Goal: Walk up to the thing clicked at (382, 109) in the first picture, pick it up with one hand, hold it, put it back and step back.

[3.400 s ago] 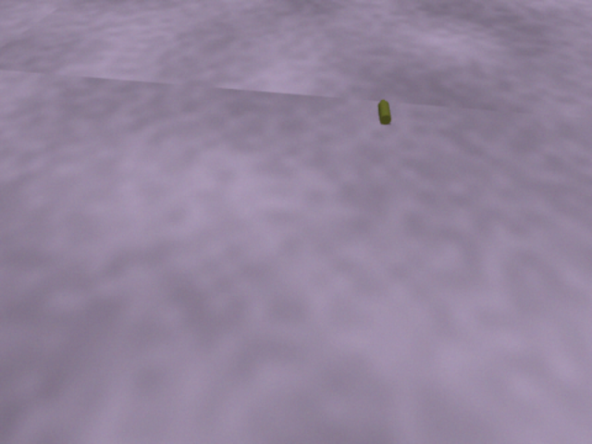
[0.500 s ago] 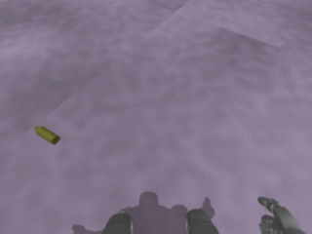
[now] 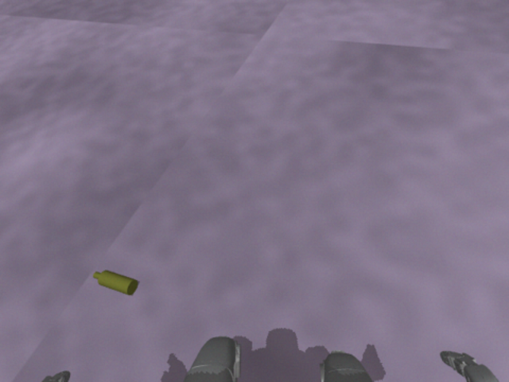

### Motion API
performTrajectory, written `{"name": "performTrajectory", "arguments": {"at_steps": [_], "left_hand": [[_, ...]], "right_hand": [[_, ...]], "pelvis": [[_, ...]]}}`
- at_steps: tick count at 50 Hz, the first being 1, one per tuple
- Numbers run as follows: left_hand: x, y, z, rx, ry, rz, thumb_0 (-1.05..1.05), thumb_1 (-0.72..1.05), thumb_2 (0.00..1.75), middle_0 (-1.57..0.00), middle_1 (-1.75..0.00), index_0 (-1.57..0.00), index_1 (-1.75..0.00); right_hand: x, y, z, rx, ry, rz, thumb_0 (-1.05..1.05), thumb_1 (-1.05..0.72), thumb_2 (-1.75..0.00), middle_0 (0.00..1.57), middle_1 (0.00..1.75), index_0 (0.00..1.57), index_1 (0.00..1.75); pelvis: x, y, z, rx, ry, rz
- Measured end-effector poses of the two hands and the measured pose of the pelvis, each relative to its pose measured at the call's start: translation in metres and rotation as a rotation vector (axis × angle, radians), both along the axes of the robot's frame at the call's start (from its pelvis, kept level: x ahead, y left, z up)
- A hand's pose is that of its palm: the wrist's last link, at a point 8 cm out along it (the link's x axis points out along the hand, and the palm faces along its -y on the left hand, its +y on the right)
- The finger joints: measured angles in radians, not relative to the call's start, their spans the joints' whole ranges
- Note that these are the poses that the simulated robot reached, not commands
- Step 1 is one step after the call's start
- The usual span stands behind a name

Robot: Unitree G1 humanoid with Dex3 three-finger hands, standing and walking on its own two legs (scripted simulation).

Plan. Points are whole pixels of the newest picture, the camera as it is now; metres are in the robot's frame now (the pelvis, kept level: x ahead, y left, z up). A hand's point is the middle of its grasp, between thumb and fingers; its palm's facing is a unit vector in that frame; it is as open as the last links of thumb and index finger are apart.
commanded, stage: walk up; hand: left
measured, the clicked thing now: (113, 280) +0.57 +0.70 -0.71
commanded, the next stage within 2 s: none
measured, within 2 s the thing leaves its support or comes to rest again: neither
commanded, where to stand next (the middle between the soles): +0.04 +0.56 m, yaw -21 degrees
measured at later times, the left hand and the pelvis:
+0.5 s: hand out of the picture +0.13 +0.50 -0.12, palm faces -0.22 -0.83 -0.52, open 7.4 cm; pelvis -0.01 +0.23 +0.00, yaw -9 degrees
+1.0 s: hand out of the picture +0.09 +0.81 -0.13, palm faces -0.15 -0.73 -0.67, open 7.4 cm; pelvis -0.06 +0.49 -0.04, yaw -15 degrees
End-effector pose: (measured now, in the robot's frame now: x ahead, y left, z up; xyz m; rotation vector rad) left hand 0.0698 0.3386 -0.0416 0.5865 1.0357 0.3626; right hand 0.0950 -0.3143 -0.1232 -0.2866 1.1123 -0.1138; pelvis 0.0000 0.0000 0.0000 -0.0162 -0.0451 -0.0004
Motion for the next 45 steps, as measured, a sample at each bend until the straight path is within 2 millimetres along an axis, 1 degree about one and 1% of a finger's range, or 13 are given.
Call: {"name": "performTrajectory", "arguments": {"at_steps": [3, 7, 10, 12, 15, 18, 21, 25, 29, 33, 38, 42, 45], "left_hand": [[-0.001, 0.034, -0.001, 0.011, 0.030, -0.030, 0.01, 0.90, 0.90, -0.21, -0.30, -0.21, -0.30], [0.001, 0.096, -0.014, 0.031, 0.059, -0.065, 0.01, 0.90, 0.90, -0.21, -0.30, -0.21, -0.30], [0.007, 0.150, -0.033, 0.044, 0.070, -0.074, 0.01, 0.90, 0.90, -0.21, -0.30, -0.21, -0.30], [0.012, 0.177, -0.045, 0.050, 0.088, -0.051, 0.01, 0.90, 0.90, -0.21, -0.30, -0.21, -0.30], [0.023, 0.191, -0.050, 0.014, 0.118, -0.053, 0.01, 0.91, 0.90, -0.21, -0.30, -0.21, -0.30], [0.037, 0.195, -0.048, -0.044, 0.124, -0.089, 0.01, 0.91, 0.90, -0.21, -0.30, -0.21, -0.30], [0.047, 0.196, -0.044, -0.087, 0.128, -0.133, 0.01, 0.91, 0.90, -0.21, -0.30, -0.21, -0.30], [0.057, 0.201, -0.039, -0.102, 0.120, -0.193, 0.01, 0.91, 0.90, -0.21, -0.30, -0.21, -0.30], [0.055, 0.223, -0.035, -0.066, 0.088, -0.231, 0.01, 0.90, 0.90, -0.21, -0.30, -0.21, -0.30], [0.045, 0.258, -0.021, -0.037, 0.021, -0.191, 0.01, 0.90, 0.90, -0.21, -0.30, -0.21, -0.30], [0.030, 0.311, -0.004, 0.001, 0.007, -0.206, 0.01, 0.90, 0.90, -0.21, -0.30, -0.21, -0.30], [0.023, 0.369, -0.003, 0.042, 0.025, -0.223, 0.01, 0.90, 0.90, -0.21, -0.30, -0.21, -0.30], [0.020, 0.422, -0.013, 0.066, 0.025, -0.229, 0.01, 0.90, 0.90, -0.21, -0.30, -0.21, -0.30]], "right_hand": [[0.007, 0.020, 0.003, -0.017, -0.037, -0.010, 0.01, -0.90, -0.90, 0.20, 0.30, 0.21, 0.30], [0.006, 0.052, 0.004, -0.074, -0.040, -0.025, 0.01, -0.90, -0.90, 0.20, 0.30, 0.21, 0.30], [-0.006, 0.083, 0.004, -0.134, -0.027, -0.038, 0.00, -0.90, -0.90, 0.20, 0.30, 0.21, 0.30], [-0.024, 0.108, 0.007, -0.152, -0.015, -0.051, 0.00, -0.90, -0.90, 0.20, 0.30, 0.20, 0.30], [-0.055, 0.143, 0.015, -0.141, 0.037, -0.113, 0.00, -0.90, -0.90, 0.20, 0.30, 0.21, 0.30], [-0.082, 0.176, 0.026, -0.122, 0.083, -0.166, 0.01, -0.90, -0.90, 0.20, 0.30, 0.21, 0.30], [-0.102, 0.202, 0.030, -0.104, 0.110, -0.201, 0.01, -0.90, -0.90, 0.21, 0.30, 0.21, 0.30], [-0.118, 0.227, 0.020, -0.085, 0.113, -0.233, 0.01, -0.90, -0.90, 0.21, 0.30, 0.21, 0.30], [-0.116, 0.253, -0.001, -0.055, 0.093, -0.252, 0.01, -0.90, -0.90, 0.20, 0.30, 0.21, 0.30], [-0.108, 0.286, -0.004, -0.026, 0.081, -0.199, 0.01, -0.90, -0.90, 0.20, 0.30, 0.21, 0.30], [-0.096, 0.316, 0.000, -0.026, 0.000, -0.180, 0.01, -0.90, -0.90, 0.21, 0.30, 0.21, 0.30], [-0.100, 0.343, -0.001, -0.061, -0.035, -0.199, 0.01, -0.90, -0.90, 0.20, 0.30, 0.21, 0.30], [-0.110, 0.372, -0.005, -0.102, -0.023, -0.206, 0.01, -0.90, -0.90, 0.20, 0.30, 0.21, 0.30]], "pelvis": [[-0.001, 0.031, -0.004, 0.005, 0.012, -0.023], [-0.003, 0.081, -0.018, -0.006, 0.036, -0.049], [-0.006, 0.123, -0.032, 0.015, 0.032, -0.062], [-0.007, 0.144, -0.034, 0.020, 0.020, -0.092], [-0.005, 0.168, -0.021, -0.019, 0.026, -0.093], [-0.005, 0.187, -0.007, -0.009, 0.035, -0.107], [-0.006, 0.208, 0.002, -0.003, 0.037, -0.124], [-0.007, 0.235, 0.002, 0.012, 0.041, -0.160], [-0.016, 0.261, -0.008, -0.024, 0.015, -0.189], [-0.025, 0.287, -0.005, -0.009, -0.009, -0.175], [-0.036, 0.334, -0.004, 0.024, -0.010, -0.199], [-0.045, 0.380, -0.013, 0.028, -0.001, -0.218], [-0.052, 0.421, -0.027, 0.012, 0.007, -0.225]]}}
